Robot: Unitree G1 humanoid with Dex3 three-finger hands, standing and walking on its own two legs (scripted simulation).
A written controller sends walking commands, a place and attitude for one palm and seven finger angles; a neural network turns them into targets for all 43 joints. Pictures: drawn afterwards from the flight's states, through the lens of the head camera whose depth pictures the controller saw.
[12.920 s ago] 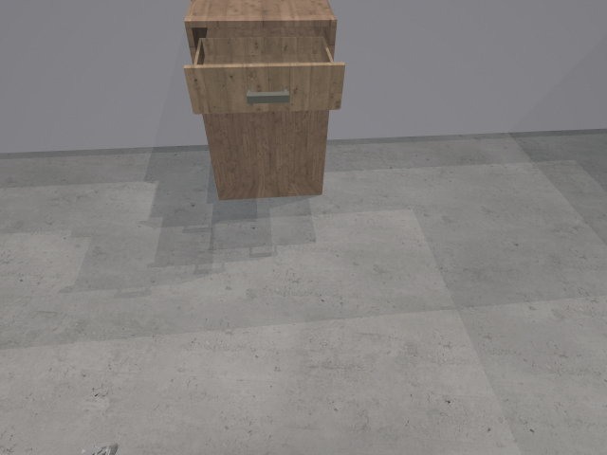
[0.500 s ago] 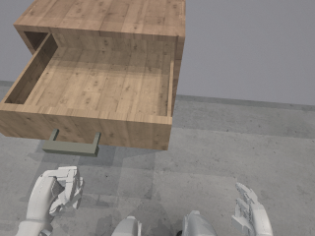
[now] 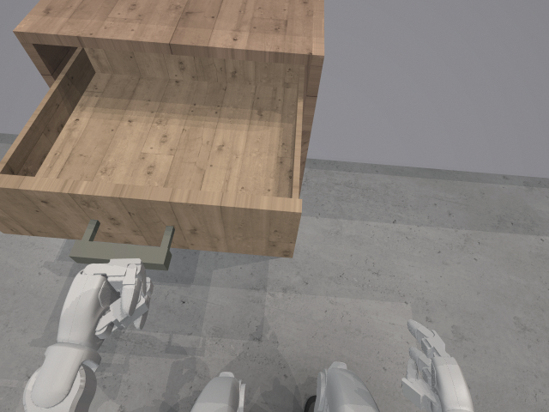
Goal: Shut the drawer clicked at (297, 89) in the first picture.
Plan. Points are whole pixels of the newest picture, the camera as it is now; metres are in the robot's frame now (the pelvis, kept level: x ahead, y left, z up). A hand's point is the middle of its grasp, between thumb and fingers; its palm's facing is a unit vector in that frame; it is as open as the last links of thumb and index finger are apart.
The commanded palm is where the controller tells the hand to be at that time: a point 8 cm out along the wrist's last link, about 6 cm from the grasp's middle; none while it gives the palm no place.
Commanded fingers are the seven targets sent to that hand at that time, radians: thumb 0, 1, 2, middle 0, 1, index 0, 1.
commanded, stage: push the drawer shut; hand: left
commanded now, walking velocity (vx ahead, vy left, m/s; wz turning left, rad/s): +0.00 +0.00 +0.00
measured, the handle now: (126, 242) +0.33 +0.22 +0.04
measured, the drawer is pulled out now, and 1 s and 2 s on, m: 0.29 0.18 0.06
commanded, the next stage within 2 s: none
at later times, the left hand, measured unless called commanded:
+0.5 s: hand (143, 276) +0.29 +0.19 +0.03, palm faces -0.07 -1.00 -0.07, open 2.8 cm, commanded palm +0.30 +0.24 +0.04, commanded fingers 0.00 0.90 0.90 -1.40 -1.60 -1.40 -1.60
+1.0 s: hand (160, 226) +0.36 +0.18 +0.03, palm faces -0.06 -1.00 -0.06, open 2.9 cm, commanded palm +0.36 +0.23 +0.04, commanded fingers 0.00 0.90 0.90 -1.40 -1.60 -1.40 -1.60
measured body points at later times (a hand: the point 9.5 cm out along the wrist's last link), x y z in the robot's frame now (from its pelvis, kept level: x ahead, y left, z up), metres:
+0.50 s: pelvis -0.02 +0.00 +0.00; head +0.08 +0.01 +0.44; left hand +0.29 +0.24 +0.04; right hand +0.16 -0.24 -0.09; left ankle -0.02 +0.11 -0.64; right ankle +0.05 -0.12 -0.64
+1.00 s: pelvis -0.02 +0.01 +0.01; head +0.09 +0.02 +0.44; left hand +0.36 +0.24 +0.04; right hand +0.10 -0.25 -0.10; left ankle -0.02 +0.11 -0.64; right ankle +0.05 -0.12 -0.64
